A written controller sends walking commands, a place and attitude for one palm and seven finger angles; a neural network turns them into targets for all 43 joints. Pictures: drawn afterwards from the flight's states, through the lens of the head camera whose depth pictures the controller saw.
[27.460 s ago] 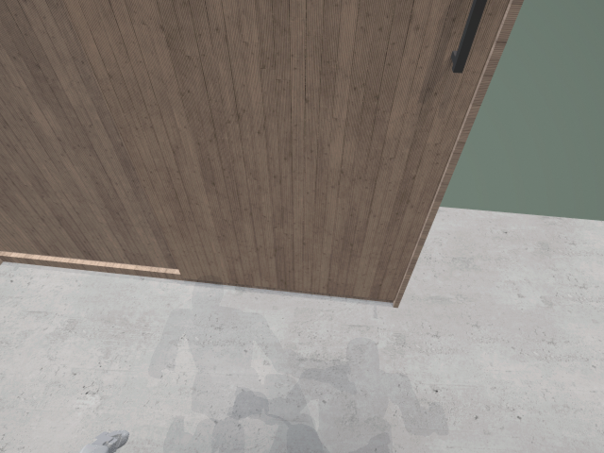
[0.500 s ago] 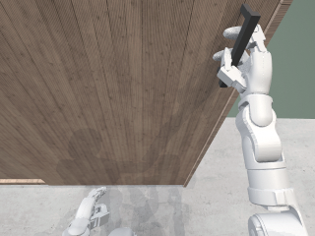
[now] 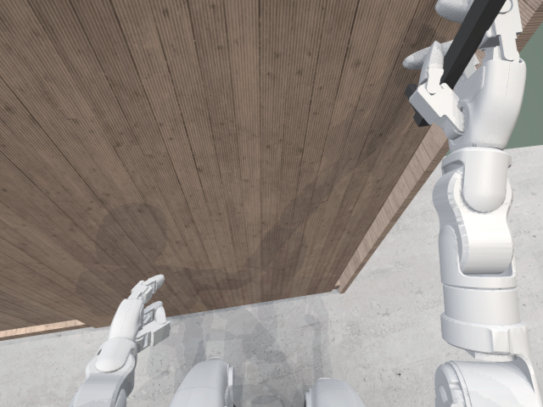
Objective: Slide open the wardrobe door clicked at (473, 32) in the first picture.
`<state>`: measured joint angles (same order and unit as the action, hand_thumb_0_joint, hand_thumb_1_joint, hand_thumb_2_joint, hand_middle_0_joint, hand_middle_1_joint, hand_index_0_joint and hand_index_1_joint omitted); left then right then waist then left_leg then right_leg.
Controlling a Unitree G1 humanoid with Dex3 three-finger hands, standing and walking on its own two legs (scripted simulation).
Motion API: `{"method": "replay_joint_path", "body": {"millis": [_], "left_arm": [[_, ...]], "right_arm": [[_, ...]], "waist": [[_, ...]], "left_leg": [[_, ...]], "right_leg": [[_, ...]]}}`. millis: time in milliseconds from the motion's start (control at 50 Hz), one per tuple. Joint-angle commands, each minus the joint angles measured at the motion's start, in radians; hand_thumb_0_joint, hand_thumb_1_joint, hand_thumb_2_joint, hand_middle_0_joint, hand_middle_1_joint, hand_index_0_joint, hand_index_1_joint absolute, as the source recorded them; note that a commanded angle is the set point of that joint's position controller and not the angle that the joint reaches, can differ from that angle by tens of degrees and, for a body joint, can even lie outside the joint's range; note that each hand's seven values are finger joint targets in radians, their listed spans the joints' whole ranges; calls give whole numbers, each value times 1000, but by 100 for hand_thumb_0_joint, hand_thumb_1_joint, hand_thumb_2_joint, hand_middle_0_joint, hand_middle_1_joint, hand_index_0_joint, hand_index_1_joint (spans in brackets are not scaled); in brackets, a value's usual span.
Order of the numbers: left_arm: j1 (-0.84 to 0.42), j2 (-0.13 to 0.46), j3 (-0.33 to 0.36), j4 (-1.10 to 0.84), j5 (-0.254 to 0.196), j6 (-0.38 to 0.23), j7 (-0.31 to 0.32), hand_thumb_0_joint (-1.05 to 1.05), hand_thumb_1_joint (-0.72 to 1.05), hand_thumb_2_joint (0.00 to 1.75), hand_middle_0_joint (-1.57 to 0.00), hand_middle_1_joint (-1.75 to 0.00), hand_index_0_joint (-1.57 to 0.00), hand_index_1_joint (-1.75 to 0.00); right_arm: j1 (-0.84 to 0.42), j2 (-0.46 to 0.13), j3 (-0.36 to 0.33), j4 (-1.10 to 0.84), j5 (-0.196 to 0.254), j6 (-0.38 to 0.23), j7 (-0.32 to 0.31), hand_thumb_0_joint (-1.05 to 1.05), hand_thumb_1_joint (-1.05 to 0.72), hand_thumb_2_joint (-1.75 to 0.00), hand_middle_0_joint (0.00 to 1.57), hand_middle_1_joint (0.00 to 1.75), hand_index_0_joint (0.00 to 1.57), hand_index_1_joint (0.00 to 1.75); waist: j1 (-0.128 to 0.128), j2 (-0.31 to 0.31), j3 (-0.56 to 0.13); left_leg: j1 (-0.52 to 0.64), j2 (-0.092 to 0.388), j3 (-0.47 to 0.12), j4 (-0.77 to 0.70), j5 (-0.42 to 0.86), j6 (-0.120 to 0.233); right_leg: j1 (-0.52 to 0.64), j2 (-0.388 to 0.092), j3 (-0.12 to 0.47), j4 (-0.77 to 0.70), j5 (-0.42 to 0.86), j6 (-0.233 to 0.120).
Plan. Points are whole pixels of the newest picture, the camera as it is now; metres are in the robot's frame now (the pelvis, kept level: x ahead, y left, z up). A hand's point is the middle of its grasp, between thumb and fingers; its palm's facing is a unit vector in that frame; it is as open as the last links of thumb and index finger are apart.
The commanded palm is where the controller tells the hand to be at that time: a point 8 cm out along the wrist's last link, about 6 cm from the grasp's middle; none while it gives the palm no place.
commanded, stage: step sideways, sliding the door along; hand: right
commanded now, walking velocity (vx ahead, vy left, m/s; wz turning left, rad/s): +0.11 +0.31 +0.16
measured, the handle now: (447, 49) +0.42 -0.19 +0.26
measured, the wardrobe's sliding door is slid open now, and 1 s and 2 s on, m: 0.04 0.32 0.53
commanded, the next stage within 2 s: none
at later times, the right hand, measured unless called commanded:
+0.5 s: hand (306, 96) +0.38 -0.05 +0.24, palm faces +0.33 +0.94 -0.03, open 6.3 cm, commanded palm +0.34 -0.02 +0.24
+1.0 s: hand (131, 115) +0.36 +0.12 +0.24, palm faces +0.23 +0.97 -0.01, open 6.4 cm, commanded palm +0.33 +0.14 +0.24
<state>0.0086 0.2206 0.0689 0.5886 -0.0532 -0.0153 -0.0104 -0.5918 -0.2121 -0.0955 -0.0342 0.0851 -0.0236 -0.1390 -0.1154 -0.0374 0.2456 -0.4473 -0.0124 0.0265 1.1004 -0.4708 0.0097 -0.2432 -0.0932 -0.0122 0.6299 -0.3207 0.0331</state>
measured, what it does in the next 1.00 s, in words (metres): steps to the left: left foot, then right foot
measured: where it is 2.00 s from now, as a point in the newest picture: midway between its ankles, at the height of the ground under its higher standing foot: outside the picture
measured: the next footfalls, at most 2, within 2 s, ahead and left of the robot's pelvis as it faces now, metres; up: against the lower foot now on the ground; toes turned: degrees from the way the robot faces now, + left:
left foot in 0.26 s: +0.11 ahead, +0.27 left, +0.00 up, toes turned +5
right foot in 0.44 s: +0.08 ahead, -0.01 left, +0.00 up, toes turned -7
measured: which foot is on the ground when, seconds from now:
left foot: up 0.00-0.24, down 0.26-0.44, up 0.46-0.74, down 0.76-0.96, up 0.98-1.00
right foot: down 0.00-0.28, up 0.30-0.42, down 0.44-0.80, up 0.82-0.94, down 0.96-1.00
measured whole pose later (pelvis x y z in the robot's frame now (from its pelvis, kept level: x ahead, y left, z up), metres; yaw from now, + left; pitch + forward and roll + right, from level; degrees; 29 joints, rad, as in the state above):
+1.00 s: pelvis +0.01 +0.27 +0.00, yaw +2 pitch -4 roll +1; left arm 0.02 0.21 0.07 0.59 -0.06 -0.04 -0.02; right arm -0.39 -0.18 -0.14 -0.31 0.06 -0.05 -0.18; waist -0.08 -0.03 0.28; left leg -0.37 0.05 0.04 0.84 -0.37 -0.01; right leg -0.24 -0.10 -0.08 0.60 -0.23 0.01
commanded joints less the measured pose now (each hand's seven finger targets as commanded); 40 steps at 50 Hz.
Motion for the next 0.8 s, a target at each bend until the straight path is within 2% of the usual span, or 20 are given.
{"method": "replay_joint_path", "body": {"millis": [0,140,180,220,260,280,300,320,360,380,400,420,460,500,600,660,700,740,760,780], "left_arm": [[-8,115,33,-138,-2,-29,-28,0,90,90,-20,-30,-20,-30],[-10,97,12,-190,-6,-54,-21,0,90,90,-20,-30,-20,-30],[-15,88,6,-196,-18,-65,-23,0,90,90,-20,-30,-20,-30],[-20,61,-9,-195,-37,-79,-18,0,90,90,-20,-30,-20,-30],[-17,31,-6,-182,-26,-88,2,0,90,90,-20,-30,-20,-30],[-19,42,13,-174,-24,-91,9,0,90,90,-20,-30,-20,-30],[-35,38,8,-166,-17,-99,18,0,90,90,-20,-30,-20,-30],[-55,48,-4,-145,-8,-112,17,0,90,90,-20,-30,-20,-30],[-20,39,-9,-121,-5,-91,22,0,90,90,-20,-30,-20,-30],[-14,61,16,-142,-6,-77,22,0,90,90,-20,-30,-20,-30],[-31,112,47,-176,0,-75,10,0,90,90,-20,-30,-20,-30],[-13,132,54,-198,-8,-64,-16,0,90,90,-20,-30,-20,-30],[-23,110,49,-188,14,-84,-36,0,90,90,-20,-30,-20,-30],[-5,112,53,-167,-2,-83,-41,0,90,90,-20,-30,-20,-30],[10,95,33,-187,-8,-96,-36,0,90,90,-20,-30,-20,-30],[13,89,20,-194,-9,-117,-41,0,90,90,-20,-30,-20,-30],[5,77,13,-189,-25,-118,-40,0,90,90,-20,-30,-20,-30],[10,53,-4,-184,-35,-126,-31,0,90,90,-20,-30,-20,-30],[11,35,-8,-176,-30,-124,-25,0,90,90,-20,-30,-20,-30],[9,46,14,-174,-29,-112,-11,0,90,90,-20,-30,-20,-30]], "right_arm": [[-495,97,272,-417,3,-168,92,0,-90,-90,45,140,45,140],[-350,52,227,-424,-1,-150,88,0,-90,-90,45,140,45,140],[-327,14,190,-446,-9,-158,88,0,-90,-90,45,140,45,140],[-308,-52,145,-460,-26,-157,91,0,-90,-90,45,140,45,140],[-266,-140,76,-467,-37,-158,76,0,-90,-90,45,140,45,140],[-227,-154,53,-486,-17,-154,78,0,-90,-90,45,140,45,140],[-228,-126,74,-586,-9,-160,71,0,-90,-90,45,140,45,140],[-242,-104,75,-626,-1,-167,52,0,-90,-90,45,140,45,140],[-175,-62,110,-621,-5,-185,35,0,-90,-90,45,140,45,140],[-183,-68,120,-661,3,-193,37,0,-90,-90,45,140,45,140],[-172,-31,145,-687,13,-196,52,0,-90,-90,45,140,45,140],[-133,16,184,-608,-6,-200,66,0,-90,-90,45,140,45,140],[-285,10,168,-704,-17,-226,58,0,-90,-90,45,140,45,140],[-217,29,195,-627,-19,-199,53,0,-90,-90,45,140,45,140],[-225,58,225,-586,-22,-177,66,0,-90,-90,45,140,45,140],[-223,32,205,-545,-23,-184,66,0,-90,-90,45,140,45,140],[-207,2,173,-517,-28,-183,70,0,-90,-90,45,140,45,140],[-224,-31,166,-519,-38,-180,77,0,-90,-90,45,140,45,140],[-229,-78,142,-501,-49,-185,73,0,-90,-90,45,140,45,140],[-188,-146,71,-513,-37,-169,63,0,-90,-90,45,140,45,140]], "waist": [[155,-150,-510],[159,-345,-435],[148,-297,-438],[139,-124,-454],[141,291,-444],[109,485,-481],[110,428,-491],[121,249,-535],[152,195,-555],[157,160,-591],[129,-75,-603],[127,-132,-618],[158,-199,-537],[146,-235,-501],[144,-331,-438],[156,-359,-395],[139,-260,-415],[146,-123,-413],[159,42,-403],[126,365,-459]], "left_leg": [[-184,67,-40,127,3,-20],[77,-1,85,-317,97,-34],[218,-2,87,-539,276,-31],[404,19,74,-779,693,-37],[533,274,-197,-648,1386,93],[495,322,-271,-620,1396,132],[529,339,-262,-590,1398,161],[569,333,-235,-550,1352,164],[569,256,-119,-416,1283,107],[394,195,-60,-338,1035,44],[118,81,1,-186,429,-28],[4,55,-47,39,-85,-21],[-92,50,-92,207,-116,-21],[-142,58,-57,236,-45,-27],[25,40,51,-71,17,-41],[144,23,81,-310,85,-38],[291,30,79,-562,323,-37],[360,50,77,-738,618,-48],[401,160,-15,-747,892,-17],[506,290,-266,-654,1279,107]], "right_leg": [[480,-355,166,-158,740,-234],[420,-291,-39,-80,920,-110],[383,-258,-44,42,859,-99],[287,-142,-60,206,660,-62],[-80,15,-59,407,-164,21],[-104,36,34,528,-328,4],[-124,32,62,500,-356,-5],[-110,23,52,293,-328,-11],[36,-1,-50,-151,34,-10],[280,-90,-25,-238,440,-37],[479,-368,217,-217,997,-165],[534,-487,248,-192,1178,-240],[438,-467,219,-164,992,-283],[475,-406,91,-139,881,-227],[393,-354,-67,-147,842,-141],[336,-343,-67,-95,837,-111],[295,-289,-58,58,678,-138],[246,-179,-73,151,514,-50],[136,-114,-103,234,262,-18],[-88,13,-50,419,-218,18]]}}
